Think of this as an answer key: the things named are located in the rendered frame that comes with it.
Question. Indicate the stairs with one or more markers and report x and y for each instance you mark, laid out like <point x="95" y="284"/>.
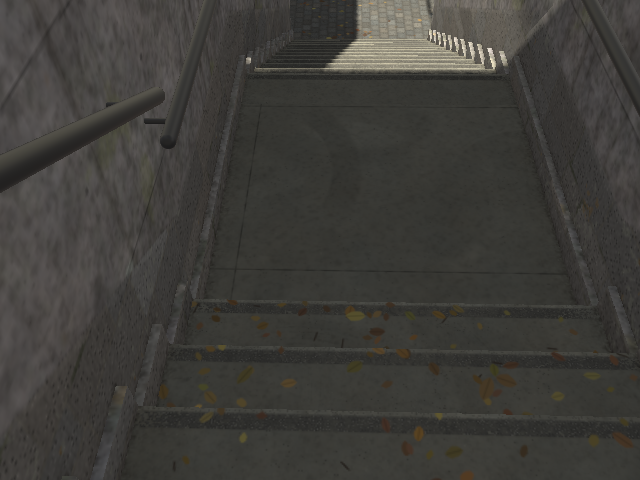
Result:
<point x="337" y="390"/>
<point x="369" y="56"/>

